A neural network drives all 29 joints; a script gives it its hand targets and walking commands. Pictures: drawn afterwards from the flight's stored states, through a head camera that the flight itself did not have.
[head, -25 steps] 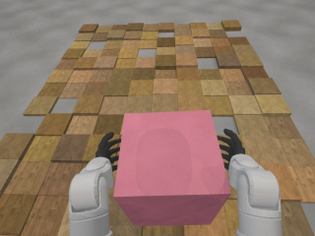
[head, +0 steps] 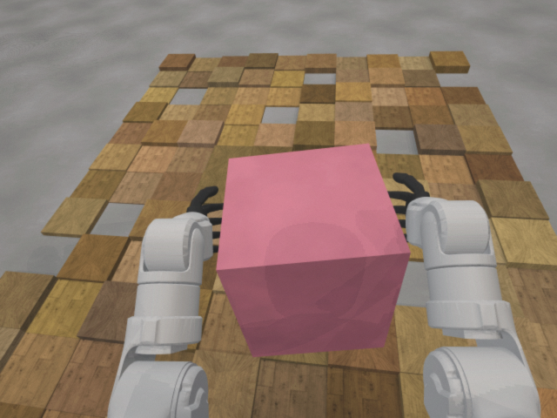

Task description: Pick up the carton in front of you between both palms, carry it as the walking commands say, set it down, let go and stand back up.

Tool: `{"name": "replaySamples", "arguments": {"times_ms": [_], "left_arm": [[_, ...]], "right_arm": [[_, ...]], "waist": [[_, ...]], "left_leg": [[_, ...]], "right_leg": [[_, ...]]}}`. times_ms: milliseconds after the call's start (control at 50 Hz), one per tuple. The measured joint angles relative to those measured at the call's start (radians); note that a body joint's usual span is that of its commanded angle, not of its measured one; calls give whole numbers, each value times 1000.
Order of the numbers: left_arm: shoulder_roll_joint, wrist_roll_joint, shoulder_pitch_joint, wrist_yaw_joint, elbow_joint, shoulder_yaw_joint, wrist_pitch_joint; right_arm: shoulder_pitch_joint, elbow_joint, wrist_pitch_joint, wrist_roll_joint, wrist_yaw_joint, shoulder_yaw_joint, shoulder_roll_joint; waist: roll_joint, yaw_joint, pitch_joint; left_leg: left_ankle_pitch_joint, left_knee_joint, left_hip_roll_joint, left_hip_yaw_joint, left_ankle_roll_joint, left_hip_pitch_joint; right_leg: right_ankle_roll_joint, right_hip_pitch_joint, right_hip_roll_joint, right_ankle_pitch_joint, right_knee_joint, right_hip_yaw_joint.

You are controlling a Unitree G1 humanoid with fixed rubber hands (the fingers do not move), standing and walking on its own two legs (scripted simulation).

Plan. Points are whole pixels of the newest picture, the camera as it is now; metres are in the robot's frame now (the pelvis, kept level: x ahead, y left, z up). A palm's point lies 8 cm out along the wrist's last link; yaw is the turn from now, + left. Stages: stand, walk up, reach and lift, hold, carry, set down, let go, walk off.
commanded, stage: carry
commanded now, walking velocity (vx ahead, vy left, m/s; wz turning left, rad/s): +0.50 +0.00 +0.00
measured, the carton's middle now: (308, 255) +0.36 +0.00 +0.03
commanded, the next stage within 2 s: none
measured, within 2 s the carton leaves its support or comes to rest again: neither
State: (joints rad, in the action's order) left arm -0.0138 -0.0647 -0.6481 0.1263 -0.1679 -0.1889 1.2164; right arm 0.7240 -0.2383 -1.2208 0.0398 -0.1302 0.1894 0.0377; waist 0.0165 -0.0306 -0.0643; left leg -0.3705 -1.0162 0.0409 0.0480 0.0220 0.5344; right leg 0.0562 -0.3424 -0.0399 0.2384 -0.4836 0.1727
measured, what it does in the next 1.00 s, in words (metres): walks ahead: left foot 0.03 m lower, then right foot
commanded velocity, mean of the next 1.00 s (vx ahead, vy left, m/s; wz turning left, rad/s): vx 0.50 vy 0.00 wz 0.00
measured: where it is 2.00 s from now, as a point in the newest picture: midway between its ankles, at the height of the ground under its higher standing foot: (293, 193)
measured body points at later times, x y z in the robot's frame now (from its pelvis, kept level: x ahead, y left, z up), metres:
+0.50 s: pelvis +0.33 +0.06 -0.03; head +0.41 +0.08 +0.41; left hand +0.71 +0.20 +0.02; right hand +0.69 -0.11 +0.03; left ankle +0.32 +0.11 -0.77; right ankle +0.32 -0.08 -0.66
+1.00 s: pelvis +0.66 +0.04 -0.01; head +0.70 +0.04 +0.44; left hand +1.03 +0.23 +0.15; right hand +1.06 -0.08 +0.14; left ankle +0.72 +0.17 -0.70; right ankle +0.65 -0.02 -0.75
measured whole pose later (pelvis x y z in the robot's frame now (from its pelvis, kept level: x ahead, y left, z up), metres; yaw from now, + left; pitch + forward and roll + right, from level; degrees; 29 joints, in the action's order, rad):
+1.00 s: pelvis +0.66 +0.04 -0.01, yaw +1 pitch +6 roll +1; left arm 0.00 -0.01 -0.80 0.16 0.01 -0.24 1.30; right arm 0.79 0.05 -1.31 0.09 -0.13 0.28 -0.01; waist -0.01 -0.11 0.00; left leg -0.29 -0.90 0.02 0.02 0.02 0.65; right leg 0.12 -0.33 0.03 0.25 -0.48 0.13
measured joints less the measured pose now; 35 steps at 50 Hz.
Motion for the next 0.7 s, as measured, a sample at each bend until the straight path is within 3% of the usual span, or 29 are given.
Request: {"name": "replaySamples", "arguments": {"times_ms": [120, 240, 280, 320, 360, 420, 580, 640, 700], "left_arm": [[-19, 9, -1, 10, 124, -30, 5], [-38, 3, 13, 10, 146, -27, -16], [-27, 4, 21, 7, 130, -24, -21], [1, 11, 9, -2, 92, -17, -37], [12, 15, 20, -5, 66, -15, -40], [-2, 3, 40, -4, 75, -3, -30], [-53, -28, 102, -4, 215, -4, -64], [-62, -34, 118, -4, 255, -4, -67], [-55, -29, 102, -1, 277, 7, -55]], "right_arm": [[-33, 163, -8, 21, 0, 30, -40], [-86, 233, 8, 32, 2, 60, -69], [-82, 202, 21, 41, 4, 57, -77], [-81, 166, 53, 56, 5, 52, -90], [-97, 136, 67, 62, 5, 39, -95], [-146, 159, 66, 49, 5, 32, -94], [-196, 270, 111, 14, 3, 42, -104], [-197, 291, 113, 4, 3, 35, -99], [-174, 312, 94, -4, 3, 31, -82]], "waist": [[3, -21, 58], [3, -28, 49], [12, -13, 38], [-30, 17, 46], [-35, 38, 61], [-27, 57, 93], [-20, 88, 120], [-17, 90, 98], [-13, 68, 83]], "left_leg": [[207, 221, 32, -2, -17, 114], [399, 544, 10, 44, 19, 22], [409, 608, 2, 80, 27, -66], [235, 497, -28, 95, 56, -60], [175, 446, -36, 97, 81, -68], [138, 472, -42, 90, 85, -125], [32, 565, -54, 73, 73, -319], [-12, 616, -56, 63, 57, -417], [-66, 560, -51, 63, 44, -481]], "right_leg": [[-20, 137, 16, 67, 76, 4], [-74, 282, 13, 234, 31, -4], [-86, 281, 4, 315, -132, -17], [-79, 178, -17, 331, -430, -92], [-69, 41, 11, 297, -687, -152], [-59, -144, 15, 215, -813, -148], [-31, -454, -10, 82, -676, -100], [-16, -424, 5, -36, -395, -58], [19, -313, 45, -159, -165, 6]]}}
